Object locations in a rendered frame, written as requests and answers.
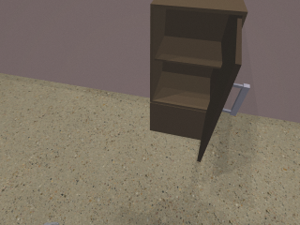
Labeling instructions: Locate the cupboard door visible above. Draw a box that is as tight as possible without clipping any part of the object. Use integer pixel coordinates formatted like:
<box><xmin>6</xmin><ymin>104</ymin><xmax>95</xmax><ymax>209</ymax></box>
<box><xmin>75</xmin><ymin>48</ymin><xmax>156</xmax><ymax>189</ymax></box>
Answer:
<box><xmin>197</xmin><ymin>18</ymin><xmax>242</xmax><ymax>162</ymax></box>

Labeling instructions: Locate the handle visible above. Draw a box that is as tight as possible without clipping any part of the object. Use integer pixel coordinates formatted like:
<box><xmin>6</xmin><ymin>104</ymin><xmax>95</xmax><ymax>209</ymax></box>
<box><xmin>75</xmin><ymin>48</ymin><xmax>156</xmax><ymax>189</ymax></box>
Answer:
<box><xmin>222</xmin><ymin>83</ymin><xmax>250</xmax><ymax>116</ymax></box>

